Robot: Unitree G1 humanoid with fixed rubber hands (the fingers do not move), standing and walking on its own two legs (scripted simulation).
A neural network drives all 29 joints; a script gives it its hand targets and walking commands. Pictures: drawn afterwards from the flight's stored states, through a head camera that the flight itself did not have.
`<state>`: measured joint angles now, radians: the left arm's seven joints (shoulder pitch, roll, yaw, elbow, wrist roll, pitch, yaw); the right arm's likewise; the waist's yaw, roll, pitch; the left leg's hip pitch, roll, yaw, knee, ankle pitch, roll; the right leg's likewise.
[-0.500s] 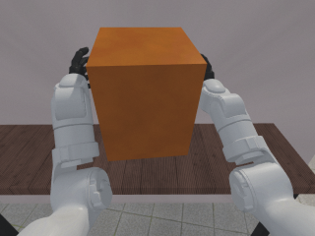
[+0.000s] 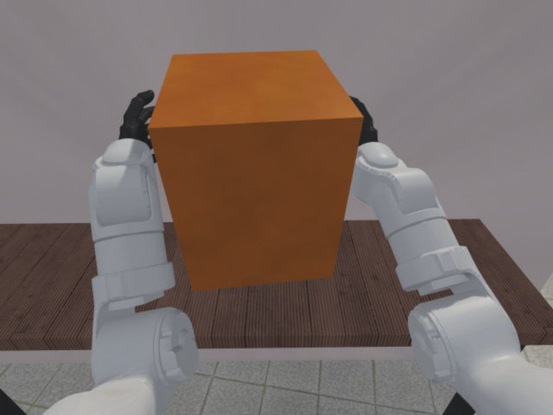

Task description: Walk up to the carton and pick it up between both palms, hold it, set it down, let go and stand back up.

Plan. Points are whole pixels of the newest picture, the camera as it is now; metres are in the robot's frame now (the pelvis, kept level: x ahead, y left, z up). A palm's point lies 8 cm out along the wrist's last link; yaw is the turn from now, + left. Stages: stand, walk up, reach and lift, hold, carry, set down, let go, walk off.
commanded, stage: hold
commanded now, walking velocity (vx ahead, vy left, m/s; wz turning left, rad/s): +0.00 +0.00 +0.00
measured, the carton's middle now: (255, 169) +0.37 +0.01 +0.24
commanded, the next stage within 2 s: none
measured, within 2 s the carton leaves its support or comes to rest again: neither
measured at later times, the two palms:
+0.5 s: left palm (135, 149) +0.35 +0.16 +0.29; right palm (363, 151) +0.35 -0.14 +0.27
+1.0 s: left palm (137, 154) +0.36 +0.16 +0.28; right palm (360, 157) +0.35 -0.13 +0.26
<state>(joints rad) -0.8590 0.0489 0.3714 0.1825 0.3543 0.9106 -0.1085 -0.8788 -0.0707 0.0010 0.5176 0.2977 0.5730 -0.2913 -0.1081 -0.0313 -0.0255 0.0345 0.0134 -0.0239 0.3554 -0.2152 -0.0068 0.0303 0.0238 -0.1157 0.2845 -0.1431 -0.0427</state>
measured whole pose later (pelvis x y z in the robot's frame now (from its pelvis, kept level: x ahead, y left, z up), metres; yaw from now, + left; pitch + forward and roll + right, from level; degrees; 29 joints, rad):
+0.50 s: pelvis -0.01 +0.00 +0.00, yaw -1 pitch -10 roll -1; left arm -0.87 0.04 0.37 0.19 0.37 0.91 -0.10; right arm -0.89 -0.07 -0.02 0.54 0.29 0.58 -0.27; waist -0.10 -0.03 -0.03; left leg 0.03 0.01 -0.01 0.36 -0.21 0.00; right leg 0.02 0.02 -0.10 0.29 -0.13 -0.04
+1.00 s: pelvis -0.01 +0.00 +0.00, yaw +0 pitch -9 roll -1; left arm -0.88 0.06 0.37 0.21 0.35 0.89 -0.10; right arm -0.88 -0.07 -0.02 0.52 0.27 0.58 -0.29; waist -0.10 -0.03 -0.02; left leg -0.01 0.01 -0.02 0.37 -0.20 0.00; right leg -0.01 0.03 -0.09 0.29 -0.13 -0.04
